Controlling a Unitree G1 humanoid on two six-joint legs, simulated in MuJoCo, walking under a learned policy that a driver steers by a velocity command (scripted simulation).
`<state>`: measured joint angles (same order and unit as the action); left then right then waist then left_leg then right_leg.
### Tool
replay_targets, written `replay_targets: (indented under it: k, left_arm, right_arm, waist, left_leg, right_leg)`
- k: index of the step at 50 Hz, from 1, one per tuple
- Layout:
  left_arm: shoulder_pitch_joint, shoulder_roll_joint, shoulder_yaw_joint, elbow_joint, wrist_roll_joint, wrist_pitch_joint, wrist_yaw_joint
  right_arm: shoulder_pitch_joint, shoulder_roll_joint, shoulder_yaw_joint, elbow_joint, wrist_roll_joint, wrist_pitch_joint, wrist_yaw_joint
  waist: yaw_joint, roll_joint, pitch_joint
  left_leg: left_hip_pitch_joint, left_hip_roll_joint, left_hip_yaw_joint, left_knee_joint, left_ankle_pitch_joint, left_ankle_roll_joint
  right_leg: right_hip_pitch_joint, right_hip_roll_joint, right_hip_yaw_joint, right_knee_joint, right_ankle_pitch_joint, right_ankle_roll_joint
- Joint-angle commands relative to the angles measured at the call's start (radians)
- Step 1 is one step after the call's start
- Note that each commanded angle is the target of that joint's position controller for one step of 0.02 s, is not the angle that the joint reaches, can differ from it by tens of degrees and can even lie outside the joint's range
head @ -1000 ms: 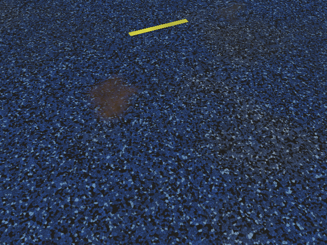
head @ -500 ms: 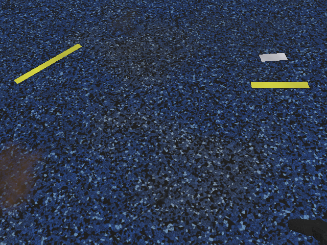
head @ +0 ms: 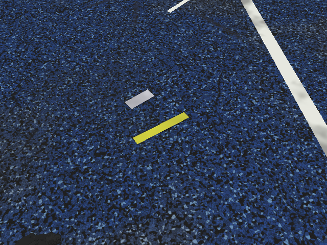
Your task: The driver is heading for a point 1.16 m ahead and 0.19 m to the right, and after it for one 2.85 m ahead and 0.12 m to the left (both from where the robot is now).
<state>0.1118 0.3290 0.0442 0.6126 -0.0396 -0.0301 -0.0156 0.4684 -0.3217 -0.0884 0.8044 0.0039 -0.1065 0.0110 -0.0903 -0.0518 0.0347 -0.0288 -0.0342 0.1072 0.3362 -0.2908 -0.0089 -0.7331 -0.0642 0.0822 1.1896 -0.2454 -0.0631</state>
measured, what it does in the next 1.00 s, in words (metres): walks ahead: right foot, then left foot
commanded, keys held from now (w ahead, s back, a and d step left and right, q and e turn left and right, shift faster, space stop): w+shift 0.04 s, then shift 0.96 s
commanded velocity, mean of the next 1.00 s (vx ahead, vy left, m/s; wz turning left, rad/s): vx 0.27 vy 0.00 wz -0.11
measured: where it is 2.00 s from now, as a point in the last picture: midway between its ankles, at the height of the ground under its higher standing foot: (152, 186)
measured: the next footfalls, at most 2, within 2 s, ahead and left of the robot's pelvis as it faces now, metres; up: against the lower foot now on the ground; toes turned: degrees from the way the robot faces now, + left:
right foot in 0.20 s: +0.42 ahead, -0.13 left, +0.00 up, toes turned -4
left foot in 0.62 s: +0.47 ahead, +0.10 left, +0.00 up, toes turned -5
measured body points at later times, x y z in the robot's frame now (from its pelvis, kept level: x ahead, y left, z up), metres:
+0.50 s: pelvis +0.32 -0.05 +0.00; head +0.36 -0.06 +0.45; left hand +0.43 +0.21 -0.12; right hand +0.47 -0.33 -0.10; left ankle +0.41 +0.11 -0.69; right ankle +0.38 -0.13 -0.73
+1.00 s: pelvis +0.40 -0.03 +0.00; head +0.41 -0.03 +0.45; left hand +0.51 +0.23 -0.13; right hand +0.50 -0.29 -0.13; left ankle +0.43 +0.10 -0.73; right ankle +0.38 -0.13 -0.73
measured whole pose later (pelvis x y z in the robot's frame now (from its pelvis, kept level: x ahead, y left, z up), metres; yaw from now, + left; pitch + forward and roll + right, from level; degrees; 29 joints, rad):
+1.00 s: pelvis +0.40 -0.03 +0.00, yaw -4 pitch -1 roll +0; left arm 0.15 0.25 0.02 0.99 0.00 0.01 0.02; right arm 0.16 -0.25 -0.01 0.89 -0.01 -0.01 -0.02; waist 0.00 0.01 0.03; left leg -0.24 0.02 -0.02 0.50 -0.24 -0.02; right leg -0.18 0.03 0.00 0.49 -0.30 -0.03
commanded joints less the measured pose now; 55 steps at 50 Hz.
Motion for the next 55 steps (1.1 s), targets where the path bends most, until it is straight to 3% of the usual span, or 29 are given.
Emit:
replay_targets:
  k: [1, 4, 6, 7, 8, 9, 10, 11, 12, 13, 14, 15, 17, 20, 22, 24, 27, 30, 31, 32, 33, 34, 35, 37, 43, 55]
  left_arm:
    - [-0.021, 0.002, -0.017, -0.064, 0.013, -0.019, -0.019]
    - [-0.178, -0.023, -0.03, -0.1, 0.032, -0.052, -0.049]
    - [-0.212, -0.01, -0.02, -0.116, 0.034, -0.074, -0.067]
    - [-0.177, 0.022, -0.004, -0.11, 0.038, -0.077, -0.069]
    - [-0.074, 0.064, 0.018, -0.084, 0.039, -0.074, -0.064]
    - [0.112, 0.093, 0.038, -0.03, 0.039, -0.066, -0.053]
    - [0.249, 0.14, 0.058, 0.011, 0.05, -0.049, -0.032]
    - [0.296, 0.24, 0.062, 0.037, 0.073, -0.038, -0.012]
    - [0.321, 0.192, 0.045, 0.013, 0.09, -0.047, -0.021]
    - [0.261, 0.153, 0.045, 0.019, 0.078, -0.044, -0.027]
    - [0.174, 0.116, 0.033, 0.034, 0.047, -0.049, -0.031]
    - [0.113, 0.075, 0.021, 0.042, 0.036, -0.055, -0.028]
    - [0.069, 0.041, 0.012, 0.059, 0.065, -0.062, -0.026]
    - [0.024, 0.034, 0.009, 0.099, 0.069, -0.075, -0.024]
    - [-0.002, 0.05, 0.014, 0.122, 0.068, -0.068, -0.013]
    - [0.009, 0.062, 0.017, 0.145, 0.069, -0.056, -0.006]
    - [0.028, 0.064, 0.012, 0.181, 0.067, -0.038, -0.004]
    - [0.028, 0.036, -0.003, 0.206, 0.05, -0.022, -0.004]
    - [0.069, 0.008, -0.014, 0.219, 0.055, -0.02, -0.003]
    - [0.16, 0.006, -0.013, 0.238, 0.067, -0.021, -0.002]
    - [0.195, -0.008, -0.016, 0.25, 0.058, -0.013, 0.007]
    - [0.131, 0.018, -0.014, 0.249, 0.06, -0.001, 0.015]
    - [0.088, 0.033, -0.009, 0.244, 0.057, 0.011, 0.022]
    - [0.083, 0.034, -0.009, 0.253, 0.06, 0.027, 0.03]
    - [0.063, 0.034, -0.005, 0.302, 0.046, 0.024, 0.032]
    - [0.039, 0.035, -0.003, 0.395, 0.043, 0.04, 0.042]
  right_arm:
    - [-0.136, -0.089, -0.001, -0.081, -0.001, -0.031, -0.001]
    - [-0.058, -0.112, 0.002, -0.039, 0.012, -0.022, -0.01]
    - [-0.004, -0.158, 0.001, -0.006, 0.017, -0.007, -0.014]
    - [0.006, -0.186, -0.002, 0.001, 0.018, 0.001, -0.018]
    - [0.013, -0.201, -0.002, 0.008, 0.015, 0.013, -0.022]
    - [-0.02, -0.212, -0.001, 0.009, 0.013, 0.027, -0.027]
    - [-0.029, -0.192, 0.006, -0.008, 0.01, 0.029, -0.035]
    - [0.087, -0.028, 0.045, -0.045, -0.044, 0.023, -0.028]
    - [0.234, -0.023, 0.071, 0.013, 0.013, 0.005, -0.014]
    - [0.102, -0.114, 0.041, 0.002, 0.036, 0.006, -0.016]
    - [-0.014, -0.103, 0.046, -0.048, 0.037, 0.011, -0.025]
    - [-0.08, -0.093, 0.047, -0.05, 0.019, 0.017, -0.042]
    - [-0.058, -0.083, 0.042, -0.044, 0.005, 0.047, -0.044]
    - [-0.07, -0.023, 0.053, -0.052, -0.004, 0.074, -0.049]
    - [-0.116, -0.006, 0.062, -0.059, -0.015, 0.083, -0.05]
    - [-0.165, -0.019, 0.06, -0.055, -0.011, 0.09, -0.046]
    - [-0.244, -0.049, 0.053, -0.065, -0.007, 0.1, -0.043]
    - [-0.262, -0.053, 0.048, -0.065, -0.024, 0.098, -0.041]
    - [-0.276, -0.081, 0.044, -0.075, -0.032, 0.096, -0.043]
    - [-0.311, -0.137, 0.034, -0.091, -0.03, 0.1, -0.048]
    - [-0.343, -0.117, 0.035, -0.081, -0.026, 0.105, -0.045]
    - [-0.361, -0.06, 0.046, -0.083, -0.025, 0.104, -0.036]
    - [-0.36, -0.037, 0.054, -0.078, -0.029, 0.1, -0.03]
    - [-0.35, -0.048, 0.054, -0.062, -0.026, 0.087, -0.026]
    - [-0.318, -0.047, 0.053, -0.009, -0.015, 0.079, -0.036]
    - [-0.324, -0.042, 0.048, 0.083, -0.012, 0.098, -0.045]
  waist:
    - [0.099, 0.066, 0.133]
    - [0.046, 0.023, 0.172]
    - [0.046, 0.084, 0.131]
    - [0.074, 0.135, 0.076]
    - [0.132, 0.183, -0.002]
    - [0.242, 0.209, -0.093]
    - [0.31, 0.182, -0.164]
    - [0.181, -0.182, -0.317]
    - [0.189, -0.161, -0.66]
    - [0.205, -0.018, -0.607]
    - [0.164, 0.005, -0.402]
    - [0.137, 0.067, -0.262]
    - [0.071, 0.045, -0.196]
    - [0.028, 0.022, -0.169]
    - [0.029, 0.003, -0.169]
    - [0.052, -0.005, -0.175]
    - [0.078, -0.005, -0.134]
    - [0.06, -0.001, -0.102]
    - [0.074, 0.036, -0.091]
    - [0.137, 0.14, -0.089]
    - [0.163, 0.23, -0.098]
    - [0.132, 0.187, -0.066]
    - [0.115, 0.151, -0.049]
    - [0.11, 0.134, -0.049]
    - [0.094, 0.084, -0.097]
    - [0.094, 0.053, -0.064]
  left_leg:
    - [-0.102, 0.278, -0.181, -0.263, 0.151, 0.184]
    - [-0.134, 0.244, -0.049, -0.32, 0.351, 0.149]
    - [-0.033, 0.255, -0.025, -0.257, 0.659, 0.131]
    - [0.041, 0.262, -0.017, -0.179, 0.861, 0.116]
    - [0.092, 0.264, -0.011, -0.046, 1.022, 0.097]
    - [0.058, 0.247, 0.016, 0.164, 1.119, 0.066]
    - [-0.096, 0.203, 0.02, 0.414, 1.003, 0.021]
    - [-0.426, 0.036, 0.004, 0.879, -0.212, -0.038]
    - [-0.529, -0.053, -0.303, 1.173, -0.415, -0.039]
    - [-0.494, 0.015, -0.321, 1.155, -0.333, -0.033]
    - [-0.545, 0.07, -0.248, 1.048, -0.265, -0.031]
    - [-0.557, 0.105, -0.21, 0.984, -0.214, -0.043]
    - [-0.422, 0.138, -0.213, 0.917, -0.147, -0.05]
    - [-0.322, 0.155, -0.202, 0.721, -0.121, -0.06]
    - [-0.271, 0.151, -0.181, 0.554, -0.019, -0.06]
    - [-0.239, 0.134, -0.168, 0.459, 0.114, -0.06]
    - [-0.225, 0.125, -0.175, 0.353, 0.15, -0.047]
    - [-0.133, 0.104, -0.155, 0.148, 0.214, -0.007]
    - [-0.097, 0.155, -0.207, 0.086, 0.355, 0.014]
    - [-0.068, 0.226, -0.263, 0.094, 0.44, 0.049]
    - [-0.158, 0.216, -0.266, 0.075, 0.229, 0.077]
    - [-0.233, 0.169, -0.249, 0.051, 0.082, 0.057]
    - [-0.254, 0.145, -0.225, 0.048, 0.064, 0.032]
    - [-0.228, 0.124, -0.202, 0.067, 0.144, 0.012]
    - [-0.15, 0.109, -0.176, 0.119, 0.349, 0.018]
    - [-0.138, 0.083, -0.151, 0.104, 0.315, 0.015]
  right_leg:
    - [-0.098, -0.038, 0.055, -0.164, 0.181, 0.008]
    - [0.097, 0.003, -0.079, -0.45, 0.353, -0.006]
    - [0.206, 0.066, -0.138, -0.565, 0.37, -0.016]
    - [0.261, 0.109, -0.16, -0.591, 0.33, -0.029]
    - [0.369, 0.144, -0.167, -0.605, 0.3, -0.05]
    - [0.577, 0.151, -0.16, -0.658, 0.362, -0.076]
    - [0.816, 0.094, -0.087, -0.667, 0.496, -0.087]
    - [1.182, -0.192, 0.256, -0.508, 1.053, -0.178]
    - [1.327, -0.396, 0.642, -0.591, 1.006, -0.362]
    - [1.165, -0.308, 0.52, -0.672, 0.933, -0.318]
    - [0.986, -0.257, 0.374, -0.706, 0.868, -0.281]
    - [0.812, -0.215, 0.304, -0.749, 0.836, -0.25]
    - [0.576, -0.179, 0.224, -0.828, 0.843, -0.239]
    - [0.412, -0.165, 0.11, -0.892, 0.858, -0.246]
    - [0.379, -0.128, 0.037, -0.9, 0.829, -0.221]
    - [0.388, -0.109, 0.012, -0.913, 0.711, -0.199]
    - [0.394, -0.114, 0.037, -0.922, 0.445, -0.18]
    - [0.386, -0.072, 0.051, -0.858, 0.176, -0.114]
    - [0.375, -0.027, 0.04, -0.82, 0.074, -0.06]
    - [0.342, 0.049, 0.002, -0.771, -0.082, -0.014]
    - [0.407, 0.084, -0.052, -0.779, -0.098, 0.013]
    - [0.463, 0.076, -0.054, -0.782, -0.052, 0.026]
    - [0.473, 0.069, -0.05, -0.777, -0.026, 0.022]
    - [0.479, 0.054, -0.033, -0.78, 0.018, 0.013]
    - [0.534, 0.04, -0.029, -0.758, 0.201, 0.012]
    - [0.561, 0.032, -0.027, -0.777, 0.228, 0.011]
Velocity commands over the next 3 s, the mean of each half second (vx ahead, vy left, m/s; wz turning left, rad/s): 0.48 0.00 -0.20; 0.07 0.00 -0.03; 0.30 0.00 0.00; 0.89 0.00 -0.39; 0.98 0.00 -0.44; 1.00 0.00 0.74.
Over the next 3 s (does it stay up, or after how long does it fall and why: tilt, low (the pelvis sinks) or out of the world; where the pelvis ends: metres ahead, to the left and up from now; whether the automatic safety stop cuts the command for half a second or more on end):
stays up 1.68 -0.29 -0.02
